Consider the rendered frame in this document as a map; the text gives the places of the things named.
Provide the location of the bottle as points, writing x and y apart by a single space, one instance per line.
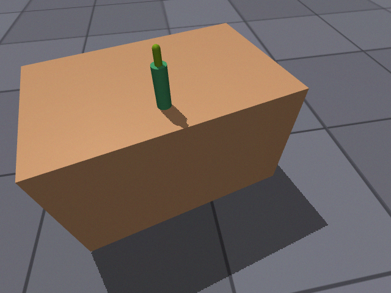
160 79

